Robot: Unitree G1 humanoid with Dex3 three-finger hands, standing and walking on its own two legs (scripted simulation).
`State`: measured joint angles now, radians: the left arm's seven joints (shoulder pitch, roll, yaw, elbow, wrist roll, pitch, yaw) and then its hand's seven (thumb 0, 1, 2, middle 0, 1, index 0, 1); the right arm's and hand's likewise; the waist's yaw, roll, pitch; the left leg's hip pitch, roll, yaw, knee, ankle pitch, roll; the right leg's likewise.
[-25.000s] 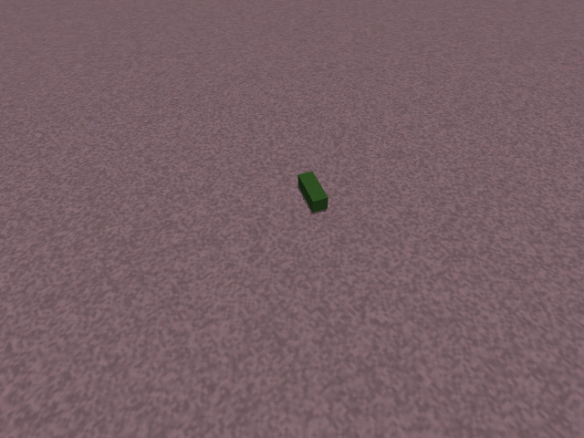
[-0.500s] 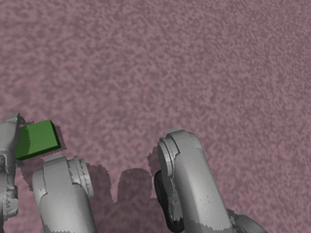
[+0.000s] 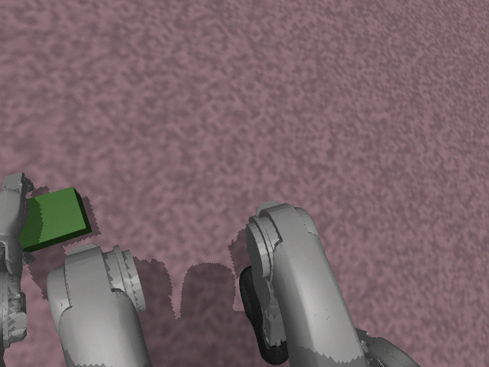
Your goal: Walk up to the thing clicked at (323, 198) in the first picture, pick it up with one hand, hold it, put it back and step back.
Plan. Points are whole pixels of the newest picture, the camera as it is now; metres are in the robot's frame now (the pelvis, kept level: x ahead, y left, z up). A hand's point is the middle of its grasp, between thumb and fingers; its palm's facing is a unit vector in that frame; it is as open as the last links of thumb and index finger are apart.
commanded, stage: go down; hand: left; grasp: from above
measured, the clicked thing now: (18, 230) +0.37 +0.30 -0.26
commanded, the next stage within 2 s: none
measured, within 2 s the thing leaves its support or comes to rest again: neither
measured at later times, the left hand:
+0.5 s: hand out of the picture +0.36 +0.33 -0.06, palm faces -0.36 -0.10 -0.93, open 13.9 cm
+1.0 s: hand out of the picture +0.33 +0.35 +0.08, palm faces -0.40 -0.10 -0.91, open 13.5 cm
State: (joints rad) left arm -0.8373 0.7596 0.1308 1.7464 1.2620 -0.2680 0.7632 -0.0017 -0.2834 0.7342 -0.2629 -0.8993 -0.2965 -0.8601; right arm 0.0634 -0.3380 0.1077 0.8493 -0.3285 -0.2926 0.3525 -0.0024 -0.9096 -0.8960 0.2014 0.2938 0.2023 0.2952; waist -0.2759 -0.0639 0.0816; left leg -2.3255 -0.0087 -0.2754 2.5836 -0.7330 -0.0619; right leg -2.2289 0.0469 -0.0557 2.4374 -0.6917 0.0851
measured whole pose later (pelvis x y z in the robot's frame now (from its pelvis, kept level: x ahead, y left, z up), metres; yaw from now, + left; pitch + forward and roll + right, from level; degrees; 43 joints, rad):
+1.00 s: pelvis -0.02 -0.01 +0.16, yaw +7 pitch +31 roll -6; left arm -0.49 0.64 0.04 0.76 1.04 -0.13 0.09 0.00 -0.42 0.88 -0.15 -1.03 -0.17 -1.01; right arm 0.16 -0.29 -0.06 0.67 -0.01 0.01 0.06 0.00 -0.92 -0.91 0.20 0.29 0.20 0.30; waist -0.07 0.04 -0.16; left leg -1.93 0.02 -0.13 2.00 -0.62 -0.03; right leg -1.86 -0.02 -0.01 1.94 -0.61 0.06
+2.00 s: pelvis +0.02 +0.00 +0.28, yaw +9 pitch +29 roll -4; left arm -0.44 0.58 0.04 0.88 1.10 -0.16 0.20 0.00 -0.32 0.78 -0.16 -1.04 -0.20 -0.99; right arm 0.18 -0.25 -0.07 0.72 -0.01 0.00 0.02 0.00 -0.91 -0.90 0.20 0.29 0.21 0.30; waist -0.06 0.04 -0.19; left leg -1.53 0.04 -0.08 1.63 -0.60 -0.02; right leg -1.48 -0.03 0.00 1.57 -0.59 0.06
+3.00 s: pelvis +0.03 +0.01 +0.31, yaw +9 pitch +27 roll -4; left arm -0.42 0.54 0.03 0.91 1.12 -0.12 0.26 0.00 -0.51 0.97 -0.11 -1.01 -0.10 -1.02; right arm 0.19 -0.24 -0.07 0.74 -0.01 0.01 0.01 0.00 -0.92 -0.90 0.20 0.30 0.21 0.30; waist -0.07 0.03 -0.18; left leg -1.40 0.05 -0.06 1.51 -0.59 -0.01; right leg -1.35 -0.03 0.00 1.44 -0.56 0.06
